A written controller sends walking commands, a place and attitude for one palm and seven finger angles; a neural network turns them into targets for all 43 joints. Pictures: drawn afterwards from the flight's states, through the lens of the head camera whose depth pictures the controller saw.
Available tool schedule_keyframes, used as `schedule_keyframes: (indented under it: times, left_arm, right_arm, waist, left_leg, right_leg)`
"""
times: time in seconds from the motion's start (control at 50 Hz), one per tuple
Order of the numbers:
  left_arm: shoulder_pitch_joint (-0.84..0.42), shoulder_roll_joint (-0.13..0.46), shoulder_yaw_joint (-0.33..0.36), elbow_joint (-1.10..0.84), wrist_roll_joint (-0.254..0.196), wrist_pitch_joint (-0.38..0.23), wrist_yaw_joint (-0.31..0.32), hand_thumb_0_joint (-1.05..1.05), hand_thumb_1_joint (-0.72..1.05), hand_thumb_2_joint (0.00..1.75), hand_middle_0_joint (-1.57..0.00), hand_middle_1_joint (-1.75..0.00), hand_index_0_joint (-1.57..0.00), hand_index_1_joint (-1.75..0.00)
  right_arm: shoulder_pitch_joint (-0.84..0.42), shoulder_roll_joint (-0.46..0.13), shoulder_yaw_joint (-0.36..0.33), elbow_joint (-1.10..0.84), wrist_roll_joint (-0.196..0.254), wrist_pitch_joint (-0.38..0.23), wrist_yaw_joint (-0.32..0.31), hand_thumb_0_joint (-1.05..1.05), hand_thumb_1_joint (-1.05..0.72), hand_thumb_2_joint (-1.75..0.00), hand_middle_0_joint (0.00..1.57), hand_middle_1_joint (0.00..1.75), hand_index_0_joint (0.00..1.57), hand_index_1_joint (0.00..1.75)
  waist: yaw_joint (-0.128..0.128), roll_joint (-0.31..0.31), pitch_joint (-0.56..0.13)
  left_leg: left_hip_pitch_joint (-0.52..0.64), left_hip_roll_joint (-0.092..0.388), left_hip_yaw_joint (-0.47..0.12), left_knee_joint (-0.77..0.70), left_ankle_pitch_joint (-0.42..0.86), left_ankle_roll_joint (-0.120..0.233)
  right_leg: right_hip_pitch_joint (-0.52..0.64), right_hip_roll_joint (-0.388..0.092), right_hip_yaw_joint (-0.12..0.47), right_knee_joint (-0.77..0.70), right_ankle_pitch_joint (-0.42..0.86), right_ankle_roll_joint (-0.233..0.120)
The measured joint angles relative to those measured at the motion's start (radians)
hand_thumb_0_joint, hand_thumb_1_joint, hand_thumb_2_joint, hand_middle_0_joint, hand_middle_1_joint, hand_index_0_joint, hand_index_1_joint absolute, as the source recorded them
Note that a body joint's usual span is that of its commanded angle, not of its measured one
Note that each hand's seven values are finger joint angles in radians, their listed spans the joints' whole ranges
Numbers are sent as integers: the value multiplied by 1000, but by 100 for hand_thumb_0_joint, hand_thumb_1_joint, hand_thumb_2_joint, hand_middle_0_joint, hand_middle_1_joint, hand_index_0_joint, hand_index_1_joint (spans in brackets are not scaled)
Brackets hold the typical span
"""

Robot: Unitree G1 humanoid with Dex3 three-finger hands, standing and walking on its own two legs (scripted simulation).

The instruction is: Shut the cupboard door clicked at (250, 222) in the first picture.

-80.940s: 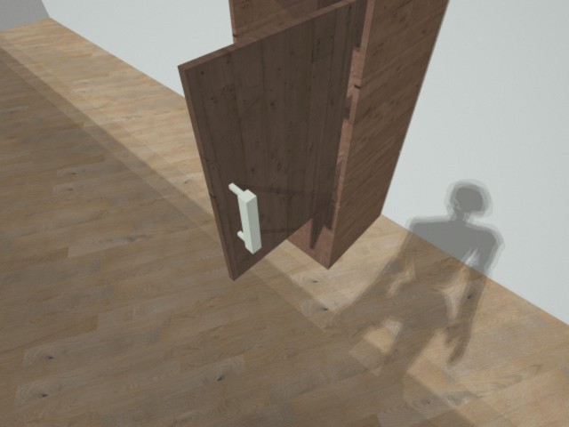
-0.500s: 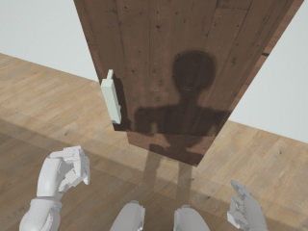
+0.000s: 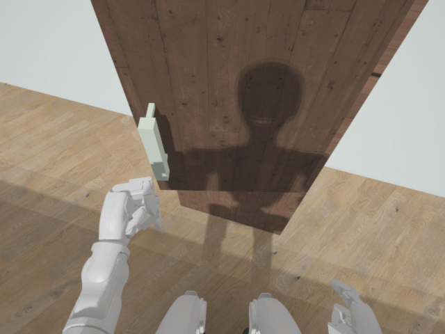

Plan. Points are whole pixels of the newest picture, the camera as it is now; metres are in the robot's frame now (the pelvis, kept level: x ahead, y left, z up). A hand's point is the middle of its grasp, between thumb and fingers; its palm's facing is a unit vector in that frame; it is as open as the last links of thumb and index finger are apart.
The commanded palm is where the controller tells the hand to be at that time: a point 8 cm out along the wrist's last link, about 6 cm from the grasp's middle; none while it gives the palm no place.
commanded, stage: bring the fist close to the handle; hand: left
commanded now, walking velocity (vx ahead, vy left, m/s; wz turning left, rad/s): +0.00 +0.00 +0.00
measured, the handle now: (157, 144) +0.46 +0.16 +0.02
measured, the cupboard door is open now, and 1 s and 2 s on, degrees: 17 17 0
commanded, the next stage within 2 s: push the door shut along its arc in 0.72 s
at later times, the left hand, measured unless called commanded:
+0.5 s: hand (170, 181) +0.38 +0.12 +0.03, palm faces +0.02 -1.00 -0.03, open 3.1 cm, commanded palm +0.35 +0.17 +0.03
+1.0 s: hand (168, 180) +0.38 +0.12 +0.03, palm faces -0.02 -1.00 -0.05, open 3.1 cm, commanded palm +0.37 +0.17 +0.03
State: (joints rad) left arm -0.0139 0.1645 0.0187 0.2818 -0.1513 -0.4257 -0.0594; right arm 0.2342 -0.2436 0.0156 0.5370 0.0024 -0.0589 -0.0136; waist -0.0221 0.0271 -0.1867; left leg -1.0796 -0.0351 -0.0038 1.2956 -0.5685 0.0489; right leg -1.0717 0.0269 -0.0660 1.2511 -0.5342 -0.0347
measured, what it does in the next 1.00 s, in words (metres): stands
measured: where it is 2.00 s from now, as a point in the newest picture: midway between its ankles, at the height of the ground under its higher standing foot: outside the picture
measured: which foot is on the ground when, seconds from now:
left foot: down 0.00-1.00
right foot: down 0.00-1.00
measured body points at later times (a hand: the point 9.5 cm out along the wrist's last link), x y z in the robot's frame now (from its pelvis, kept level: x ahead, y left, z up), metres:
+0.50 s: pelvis +0.00 -0.01 +0.00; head +0.10 -0.01 +0.44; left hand +0.37 +0.17 +0.03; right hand +0.13 -0.26 -0.12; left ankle +0.02 +0.09 -0.62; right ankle +0.03 -0.10 -0.62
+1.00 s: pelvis +0.00 -0.01 +0.00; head +0.10 -0.01 +0.44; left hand +0.37 +0.18 +0.03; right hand +0.14 -0.26 -0.11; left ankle +0.03 +0.09 -0.62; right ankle +0.03 -0.10 -0.62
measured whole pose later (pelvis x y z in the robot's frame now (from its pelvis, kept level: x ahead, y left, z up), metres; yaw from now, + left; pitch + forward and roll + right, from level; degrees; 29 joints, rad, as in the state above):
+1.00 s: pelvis +0.00 -0.01 +0.00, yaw +0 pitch +21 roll -1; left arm -0.35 0.19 0.09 0.68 -0.12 -0.53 -0.06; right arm 0.21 -0.24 0.00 0.60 0.00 0.00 -0.01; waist -0.04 0.02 -0.17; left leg -1.10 -0.03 0.00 1.28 -0.56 0.04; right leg -1.11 0.03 -0.06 1.25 -0.53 -0.05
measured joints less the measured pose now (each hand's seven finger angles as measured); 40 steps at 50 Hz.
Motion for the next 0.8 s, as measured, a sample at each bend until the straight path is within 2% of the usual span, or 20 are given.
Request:
schedule_keyframes:
  times: [0.16,0.42,0.6,0.8]
  left_arm:
    - [-104,-12,-6,99,31,-23,52,1,90,90,-130,-150,-130,-150]
    - [-278,-11,43,296,43,-60,72,1,90,90,-130,-150,-130,-150]
    - [-269,4,74,321,23,-84,45,1,90,90,-130,-150,-130,-150]
    - [-271,0,71,335,21,-107,32,1,90,90,-130,-150,-130,-150]
  right_arm:
    - [-10,4,-5,17,-7,22,11,1,-91,-90,20,30,20,30]
    - [-9,8,-9,49,-12,52,13,1,-91,-90,20,30,20,30]
    - [16,1,-17,59,-6,65,13,1,-91,-90,20,30,20,30]
    - [-1,-3,-21,65,-6,62,8,1,-91,-90,20,30,20,30]
  waist:
    - [-5,0,4]
    - [-23,-8,7]
    - [-23,-10,10]
    - [-21,-11,12]
  left_leg:
    - [-4,0,4,-2,1,-1]
    - [-19,6,10,-8,7,-9]
    - [-5,10,14,-29,11,-13]
    - [-9,8,11,-25,13,-14]
  right_leg:
    - [-7,0,4,2,0,-1]
    - [-30,5,9,7,4,-9]
    - [-22,9,15,-8,9,-13]
    - [-24,7,11,-5,8,-14]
